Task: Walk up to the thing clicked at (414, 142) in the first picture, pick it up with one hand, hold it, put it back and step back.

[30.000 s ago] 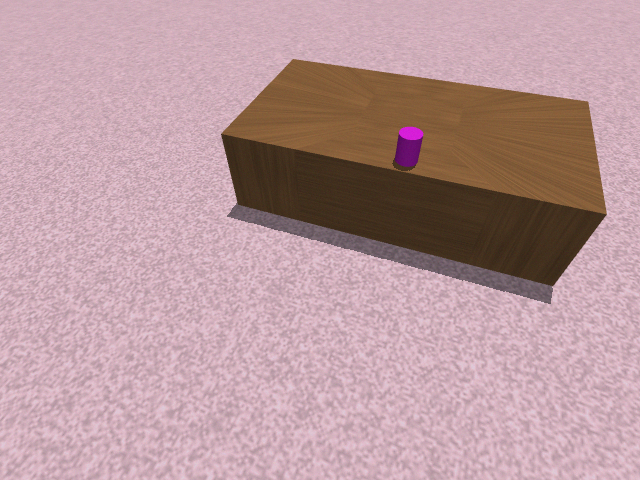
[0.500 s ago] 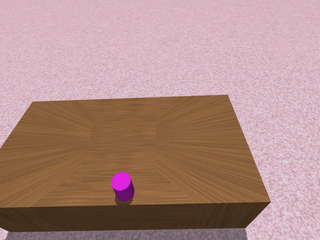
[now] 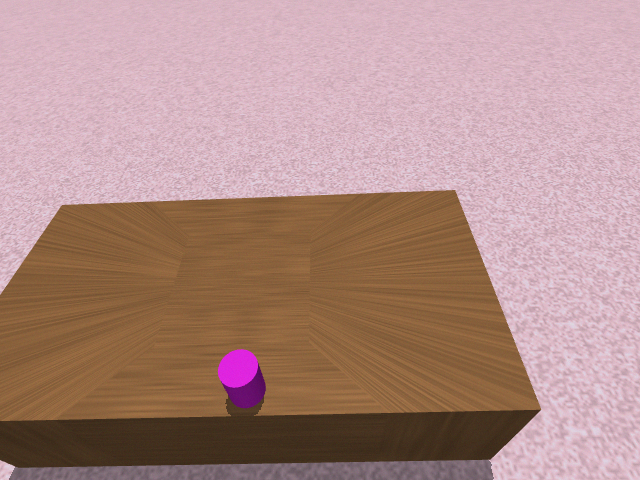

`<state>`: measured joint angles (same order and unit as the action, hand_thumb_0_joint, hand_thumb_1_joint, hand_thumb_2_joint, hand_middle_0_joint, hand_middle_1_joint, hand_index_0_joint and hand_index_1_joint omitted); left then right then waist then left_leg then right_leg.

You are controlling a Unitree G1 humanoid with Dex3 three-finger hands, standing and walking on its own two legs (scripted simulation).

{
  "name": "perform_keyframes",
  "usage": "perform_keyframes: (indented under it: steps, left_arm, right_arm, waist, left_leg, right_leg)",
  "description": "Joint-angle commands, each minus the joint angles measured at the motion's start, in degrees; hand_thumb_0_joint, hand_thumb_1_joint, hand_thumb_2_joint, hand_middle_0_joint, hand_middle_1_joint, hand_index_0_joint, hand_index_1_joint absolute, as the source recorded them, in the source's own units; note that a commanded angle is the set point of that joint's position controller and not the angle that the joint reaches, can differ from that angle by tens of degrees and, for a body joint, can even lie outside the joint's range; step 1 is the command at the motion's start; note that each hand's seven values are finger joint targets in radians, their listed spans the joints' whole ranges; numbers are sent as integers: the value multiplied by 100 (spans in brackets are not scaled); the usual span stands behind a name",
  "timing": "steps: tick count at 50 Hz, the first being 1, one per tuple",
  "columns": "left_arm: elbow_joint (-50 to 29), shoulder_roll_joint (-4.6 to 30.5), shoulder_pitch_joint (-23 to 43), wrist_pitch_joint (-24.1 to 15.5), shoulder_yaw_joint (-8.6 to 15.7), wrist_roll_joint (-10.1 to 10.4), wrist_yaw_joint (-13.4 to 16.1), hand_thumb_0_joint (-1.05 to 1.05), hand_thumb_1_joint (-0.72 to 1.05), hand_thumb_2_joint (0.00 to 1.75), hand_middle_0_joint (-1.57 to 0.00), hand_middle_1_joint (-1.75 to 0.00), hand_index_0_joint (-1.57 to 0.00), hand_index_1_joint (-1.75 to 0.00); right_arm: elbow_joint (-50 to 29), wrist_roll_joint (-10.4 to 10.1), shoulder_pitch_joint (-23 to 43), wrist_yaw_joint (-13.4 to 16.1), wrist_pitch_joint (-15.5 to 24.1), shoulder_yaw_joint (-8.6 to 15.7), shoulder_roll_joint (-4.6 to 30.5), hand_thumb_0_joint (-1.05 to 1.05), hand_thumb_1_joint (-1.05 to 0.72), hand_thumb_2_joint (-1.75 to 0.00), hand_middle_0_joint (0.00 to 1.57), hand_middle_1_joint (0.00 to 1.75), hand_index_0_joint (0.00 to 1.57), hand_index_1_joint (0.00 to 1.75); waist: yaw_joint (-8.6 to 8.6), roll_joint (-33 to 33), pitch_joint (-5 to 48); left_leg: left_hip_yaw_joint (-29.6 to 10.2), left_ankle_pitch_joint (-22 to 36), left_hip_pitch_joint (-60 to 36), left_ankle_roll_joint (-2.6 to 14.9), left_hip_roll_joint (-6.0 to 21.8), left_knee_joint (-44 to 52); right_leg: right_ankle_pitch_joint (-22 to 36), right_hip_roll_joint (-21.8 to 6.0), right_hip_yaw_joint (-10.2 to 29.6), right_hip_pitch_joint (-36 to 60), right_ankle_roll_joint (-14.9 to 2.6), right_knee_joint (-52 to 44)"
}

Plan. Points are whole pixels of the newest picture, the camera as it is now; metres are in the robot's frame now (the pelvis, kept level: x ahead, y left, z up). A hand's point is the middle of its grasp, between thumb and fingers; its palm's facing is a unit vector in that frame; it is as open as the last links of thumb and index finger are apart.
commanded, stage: stand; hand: left
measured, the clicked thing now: (243, 379) +0.40 +0.21 -0.34
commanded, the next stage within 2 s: none
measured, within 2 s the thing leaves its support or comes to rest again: neither
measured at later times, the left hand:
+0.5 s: hand out of the picture +0.07 +0.24 -0.16, palm faces -0.03 -0.94 -0.34, open 7.4 cm
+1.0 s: hand out of the picture +0.09 +0.24 -0.15, palm faces -0.03 -0.94 -0.35, open 7.4 cm
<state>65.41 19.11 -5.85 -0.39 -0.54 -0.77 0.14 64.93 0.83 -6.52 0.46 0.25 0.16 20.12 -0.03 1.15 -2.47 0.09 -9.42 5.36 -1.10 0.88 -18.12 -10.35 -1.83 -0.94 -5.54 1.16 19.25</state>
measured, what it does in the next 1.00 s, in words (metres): stands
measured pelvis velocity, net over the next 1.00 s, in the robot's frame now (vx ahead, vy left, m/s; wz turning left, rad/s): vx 0.01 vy -0.01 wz -0.01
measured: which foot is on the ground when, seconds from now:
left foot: down 0.00-1.00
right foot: down 0.00-1.00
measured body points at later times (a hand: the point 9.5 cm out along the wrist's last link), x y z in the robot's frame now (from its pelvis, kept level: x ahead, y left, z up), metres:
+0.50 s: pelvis +0.00 -0.01 +0.00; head +0.01 -0.01 +0.45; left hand +0.08 +0.29 -0.13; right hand +0.07 -0.31 -0.14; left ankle +0.01 +0.13 -0.75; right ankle +0.00 -0.13 -0.75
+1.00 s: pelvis +0.01 -0.01 +0.00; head +0.01 -0.01 +0.45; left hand +0.09 +0.29 -0.13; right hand +0.07 -0.31 -0.14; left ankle +0.01 +0.13 -0.75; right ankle +0.00 -0.13 -0.75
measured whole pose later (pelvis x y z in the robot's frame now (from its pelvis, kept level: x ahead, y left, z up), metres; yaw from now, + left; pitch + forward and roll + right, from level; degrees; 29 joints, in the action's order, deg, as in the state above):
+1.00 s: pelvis +0.01 -0.01 +0.00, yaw -1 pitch -3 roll +0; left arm 64.6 19.6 -6.2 -0.5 -0.1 -0.6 -0.3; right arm 64.9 0.8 -7.0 0.2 0.2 0.3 19.9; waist 0.1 0.5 -2.7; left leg 0.5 -9.9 4.8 -1.9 2.0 -17.6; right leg -10.7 -0.7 -0.5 -5.4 0.3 19.0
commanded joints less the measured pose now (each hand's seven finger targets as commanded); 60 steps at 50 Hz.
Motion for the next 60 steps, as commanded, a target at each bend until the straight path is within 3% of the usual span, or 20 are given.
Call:
perform_keyframes:
  steps: [1, 4, 6, 9, 16, 29, 35, 40, 46, 49, 60]
  left_arm:
    - [-296, 1261, 247, -119, 246, 2, 91, 0, 52, 90, -20, -30, -20, -30]
    - [-296, 1276, 272, -104, 264, 3, 87, 0, 76, 90, -20, -30, -20, -30]
    - [-309, 1287, 243, -111, 266, 2, 76, 0, 90, 90, -20, -30, -20, -30]
    - [-317, 1283, 220, -121, 266, -6, 76, 0, 90, 90, -20, -30, -20, -30]
    - [-327, 1292, 202, -124, 279, 5, 69, 0, 90, 90, -20, -30, -20, -30]
    - [-367, 1300, 171, -126, 274, 15, 71, 0, 90, 90, -20, -30, -20, -30]
    - [-362, 1269, 166, -124, 270, 19, 72, 0, 90, 90, -20, -30, -20, -30]
    - [-409, 1316, 208, -134, 290, 20, 62, 0, 90, 90, -20, -30, -20, -30]
    - [-417, 1291, 208, -129, 282, 20, 60, 0, 90, 90, -20, -30, -20, -30]
    - [-401, 1331, 230, -117, 302, 28, 59, 0, 90, 90, -20, -30, -20, -30]
    - [-424, 1326, 184, -120, 278, 20, 54, 0, 90, 90, -20, -30, -20, -30]
  right_arm:
    - [-316, -3, 197, 41, 83, 189, 1132, 0, -90, -90, 20, 30, 20, 30]
    - [-306, 3, 181, 35, 72, 199, 1163, 0, -90, -90, 20, 30, 20, 30]
    - [-312, 7, 198, 27, 76, 205, 1150, 0, -90, -90, 20, 30, 20, 30]
    - [-324, 4, 258, 21, 88, 222, 1167, 0, -90, -90, 20, 30, 20, 30]
    - [-311, 6, 160, 18, 72, 213, 1136, 0, -90, -90, 20, 30, 20, 30]
    - [-320, -7, 140, 30, 89, 203, 1149, 0, -90, -90, 20, 30, 20, 30]
    - [-303, -1, 127, 23, 86, 207, 1157, 0, -90, -90, 20, 30, 20, 30]
    - [-350, -4, 187, 25, 104, 199, 1159, 0, -90, -90, 20, 30, 20, 30]
    - [-344, -5, 206, 32, 102, 205, 1164, 0, -90, -90, 20, 30, 20, 30]
    - [-329, 6, 130, 30, 90, 203, 1146, 0, -90, -90, 20, 30, 20, 30]
    - [-326, -4, 182, 24, 113, 225, 1181, 0, -90, -90, 20, 30, 20, 30]
  waist:
    - [27, -203, 262]
    - [46, -109, 149]
    - [35, -108, 209]
    - [9, -79, 303]
    - [29, -155, 233]
    - [38, -149, 374]
    - [33, -199, 175]
    - [32, -97, 353]
    - [22, -85, 319]
    - [40, -160, 234]
    - [23, -99, 305]
  left_leg:
    - [-440, 541, -14, 112, 605, 297]
    - [-433, 194, 143, 124, 579, 360]
    - [-435, 263, 47, 128, 597, 351]
    - [-452, 417, -5, 144, 626, 313]
    - [-434, 289, 42, 134, 619, 301]
    - [-398, 701, -134, 134, 667, 255]
    - [-409, 476, 9, 125, 661, 308]
    - [-376, 670, -129, 146, 684, 273]
    - [-381, 670, -127, 133, 690, 293]
    - [-379, 392, -22, 139, 671, 361]
    - [-378, 559, -111, 128, 697, 334]
  right_leg:
    - [670, -588, 493, -76, -156, -383]
    - [281, -565, 518, -85, -172, -468]
    - [277, -571, 536, -140, -193, -470]
    - [455, -581, 516, -51, -204, -416]
    - [276, -561, 553, -126, -201, -445]
    - [930, -572, 518, -28, -212, -338]
    - [570, -536, 531, -93, -203, -402]
    - [961, -581, 564, -16, -224, -359]
    - [896, -555, 530, -43, -214, -346]
    - [595, -555, 572, -77, -229, -400]
    - [780, -554, 560, -66, -240, -369]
